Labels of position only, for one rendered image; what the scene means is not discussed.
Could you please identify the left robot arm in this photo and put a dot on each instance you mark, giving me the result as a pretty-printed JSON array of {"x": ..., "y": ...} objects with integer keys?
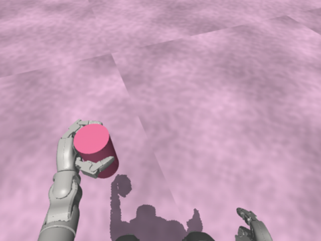
[{"x": 62, "y": 218}]

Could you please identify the right robot hand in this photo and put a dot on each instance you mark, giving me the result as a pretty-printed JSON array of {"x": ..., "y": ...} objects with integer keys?
[{"x": 258, "y": 230}]

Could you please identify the can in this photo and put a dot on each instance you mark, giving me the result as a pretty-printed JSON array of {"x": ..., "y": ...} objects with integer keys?
[{"x": 94, "y": 144}]

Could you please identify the left robot hand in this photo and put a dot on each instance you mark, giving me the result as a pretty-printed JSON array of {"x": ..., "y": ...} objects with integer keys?
[{"x": 68, "y": 157}]

